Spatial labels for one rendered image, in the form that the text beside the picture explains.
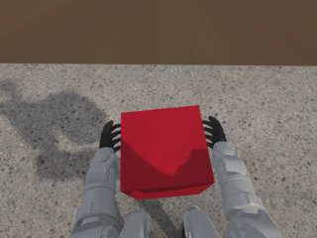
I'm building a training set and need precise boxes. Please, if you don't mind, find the left robot shin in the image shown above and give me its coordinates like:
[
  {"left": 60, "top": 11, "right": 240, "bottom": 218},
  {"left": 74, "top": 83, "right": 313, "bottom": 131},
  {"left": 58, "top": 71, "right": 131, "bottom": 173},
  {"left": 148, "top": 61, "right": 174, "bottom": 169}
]
[{"left": 129, "top": 208, "right": 145, "bottom": 216}]

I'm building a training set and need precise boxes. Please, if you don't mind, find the left robot upper arm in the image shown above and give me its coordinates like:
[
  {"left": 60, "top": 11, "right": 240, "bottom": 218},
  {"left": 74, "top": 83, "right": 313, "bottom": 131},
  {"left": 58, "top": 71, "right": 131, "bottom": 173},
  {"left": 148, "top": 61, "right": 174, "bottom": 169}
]
[{"left": 69, "top": 224, "right": 120, "bottom": 238}]

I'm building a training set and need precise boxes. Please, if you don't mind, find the right robot shin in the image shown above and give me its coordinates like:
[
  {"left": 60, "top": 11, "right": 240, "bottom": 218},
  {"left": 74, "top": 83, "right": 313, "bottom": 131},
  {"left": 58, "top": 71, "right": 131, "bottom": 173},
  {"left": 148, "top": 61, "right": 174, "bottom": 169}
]
[{"left": 186, "top": 205, "right": 199, "bottom": 238}]

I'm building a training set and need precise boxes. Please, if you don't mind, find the right robot upper arm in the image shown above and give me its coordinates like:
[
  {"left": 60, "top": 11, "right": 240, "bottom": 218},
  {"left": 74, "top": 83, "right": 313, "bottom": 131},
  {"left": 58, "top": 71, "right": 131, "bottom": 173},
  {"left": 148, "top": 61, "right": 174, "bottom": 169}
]
[{"left": 224, "top": 217, "right": 283, "bottom": 238}]

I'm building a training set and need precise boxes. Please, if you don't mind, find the left robot hand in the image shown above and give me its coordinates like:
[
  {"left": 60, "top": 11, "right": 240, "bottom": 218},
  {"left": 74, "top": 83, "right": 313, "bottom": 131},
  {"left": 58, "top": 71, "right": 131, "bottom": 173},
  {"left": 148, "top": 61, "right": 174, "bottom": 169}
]
[{"left": 99, "top": 120, "right": 121, "bottom": 153}]

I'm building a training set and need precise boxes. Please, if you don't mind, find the robot shin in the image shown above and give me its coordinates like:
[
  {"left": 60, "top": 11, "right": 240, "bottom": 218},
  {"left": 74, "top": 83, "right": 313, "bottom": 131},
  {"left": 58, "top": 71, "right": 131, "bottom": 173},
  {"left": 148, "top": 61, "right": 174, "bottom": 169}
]
[
  {"left": 129, "top": 208, "right": 145, "bottom": 216},
  {"left": 186, "top": 205, "right": 199, "bottom": 238}
]

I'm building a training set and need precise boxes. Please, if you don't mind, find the right robot hand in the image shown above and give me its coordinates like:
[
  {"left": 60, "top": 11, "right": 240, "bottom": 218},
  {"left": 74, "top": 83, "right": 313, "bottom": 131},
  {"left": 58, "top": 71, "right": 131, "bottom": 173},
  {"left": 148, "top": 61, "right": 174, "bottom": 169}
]
[{"left": 202, "top": 116, "right": 227, "bottom": 149}]

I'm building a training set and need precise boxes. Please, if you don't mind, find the right robot forearm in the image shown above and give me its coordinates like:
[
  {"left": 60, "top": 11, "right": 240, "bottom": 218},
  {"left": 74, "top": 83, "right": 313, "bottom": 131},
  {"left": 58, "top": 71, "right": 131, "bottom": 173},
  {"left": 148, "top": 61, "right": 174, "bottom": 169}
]
[{"left": 212, "top": 141, "right": 283, "bottom": 237}]

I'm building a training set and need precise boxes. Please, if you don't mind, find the left robot forearm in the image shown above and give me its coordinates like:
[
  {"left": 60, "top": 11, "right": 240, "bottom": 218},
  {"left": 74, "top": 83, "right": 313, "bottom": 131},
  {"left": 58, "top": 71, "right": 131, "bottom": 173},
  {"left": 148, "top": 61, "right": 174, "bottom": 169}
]
[{"left": 68, "top": 147, "right": 119, "bottom": 238}]

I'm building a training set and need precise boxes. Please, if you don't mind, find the carton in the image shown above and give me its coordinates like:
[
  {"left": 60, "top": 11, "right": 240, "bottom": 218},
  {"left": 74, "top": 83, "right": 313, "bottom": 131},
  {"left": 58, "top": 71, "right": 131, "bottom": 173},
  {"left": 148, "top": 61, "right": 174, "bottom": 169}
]
[{"left": 120, "top": 105, "right": 215, "bottom": 200}]

